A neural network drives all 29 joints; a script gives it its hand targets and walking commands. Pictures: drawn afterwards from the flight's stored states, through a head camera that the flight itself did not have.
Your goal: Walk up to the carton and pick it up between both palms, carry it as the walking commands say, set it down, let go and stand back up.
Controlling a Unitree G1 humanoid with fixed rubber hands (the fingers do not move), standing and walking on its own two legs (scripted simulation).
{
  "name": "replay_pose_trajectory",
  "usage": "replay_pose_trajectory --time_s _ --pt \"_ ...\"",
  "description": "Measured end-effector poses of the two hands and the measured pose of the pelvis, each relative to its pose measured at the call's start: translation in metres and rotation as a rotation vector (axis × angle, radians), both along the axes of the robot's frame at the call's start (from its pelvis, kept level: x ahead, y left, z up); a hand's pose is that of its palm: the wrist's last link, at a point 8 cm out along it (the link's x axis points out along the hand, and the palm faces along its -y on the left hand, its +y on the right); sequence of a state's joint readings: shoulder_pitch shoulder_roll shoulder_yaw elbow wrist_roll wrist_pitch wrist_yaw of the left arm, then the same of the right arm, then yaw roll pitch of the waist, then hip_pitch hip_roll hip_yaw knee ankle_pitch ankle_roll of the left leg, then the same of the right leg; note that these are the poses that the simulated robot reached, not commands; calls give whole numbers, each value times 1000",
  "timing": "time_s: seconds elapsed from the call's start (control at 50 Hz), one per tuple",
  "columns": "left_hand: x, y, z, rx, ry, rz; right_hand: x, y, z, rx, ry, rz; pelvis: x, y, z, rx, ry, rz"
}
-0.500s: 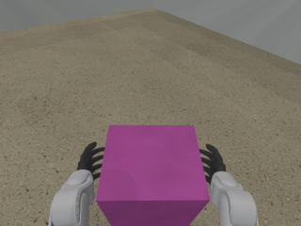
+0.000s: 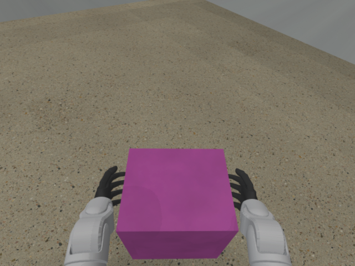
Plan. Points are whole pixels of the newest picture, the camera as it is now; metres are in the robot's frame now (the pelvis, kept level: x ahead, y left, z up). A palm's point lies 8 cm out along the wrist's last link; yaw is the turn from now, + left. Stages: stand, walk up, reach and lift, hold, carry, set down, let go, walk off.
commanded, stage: hold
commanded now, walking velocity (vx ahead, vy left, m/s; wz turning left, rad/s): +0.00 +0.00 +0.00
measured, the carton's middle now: (175, 206) +0.29 +0.01 -0.05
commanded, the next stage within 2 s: set down in 0.16 s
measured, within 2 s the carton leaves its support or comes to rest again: neither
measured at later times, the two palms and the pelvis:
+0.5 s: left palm (109, 189) +0.30 +0.16 +0.01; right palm (242, 192) +0.30 -0.15 +0.02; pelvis +0.01 +0.00 +0.00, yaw -1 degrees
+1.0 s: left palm (117, 196) +0.32 +0.16 -0.07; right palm (232, 199) +0.33 -0.15 -0.07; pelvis -0.01 +0.01 -0.03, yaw -2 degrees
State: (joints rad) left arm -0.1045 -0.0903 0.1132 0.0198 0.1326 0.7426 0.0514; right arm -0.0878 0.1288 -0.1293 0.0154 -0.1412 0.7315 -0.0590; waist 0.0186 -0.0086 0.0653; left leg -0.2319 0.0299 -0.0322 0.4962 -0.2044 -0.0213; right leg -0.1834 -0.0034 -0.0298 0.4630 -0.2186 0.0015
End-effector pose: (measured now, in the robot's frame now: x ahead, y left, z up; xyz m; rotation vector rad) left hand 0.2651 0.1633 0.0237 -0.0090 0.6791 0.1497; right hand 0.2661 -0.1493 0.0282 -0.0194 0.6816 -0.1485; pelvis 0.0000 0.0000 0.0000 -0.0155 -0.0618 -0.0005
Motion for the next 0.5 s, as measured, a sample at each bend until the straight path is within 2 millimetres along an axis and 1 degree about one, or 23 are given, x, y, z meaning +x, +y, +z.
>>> replay_pose_trajectory --time_s 0.16,0.24,0.32,0.5 --pt "20 -7 15 -12 -34 -4 15 -6 14 22 -36 -16 3 1 2 2 -29 9" --pt "24 -7 17 1 -24 -25 19 -5 14 9 -22 -4 6 1 4 8 -46 -9" --pt "26 -3 11 6 3 -19 24 -1 8 0 4 14 7 2 4 10 -54 -10" --pt "34 -2 -11 9 43 -21 33 0 -13 -9 44 19 7 4 2 11 -14 -11"
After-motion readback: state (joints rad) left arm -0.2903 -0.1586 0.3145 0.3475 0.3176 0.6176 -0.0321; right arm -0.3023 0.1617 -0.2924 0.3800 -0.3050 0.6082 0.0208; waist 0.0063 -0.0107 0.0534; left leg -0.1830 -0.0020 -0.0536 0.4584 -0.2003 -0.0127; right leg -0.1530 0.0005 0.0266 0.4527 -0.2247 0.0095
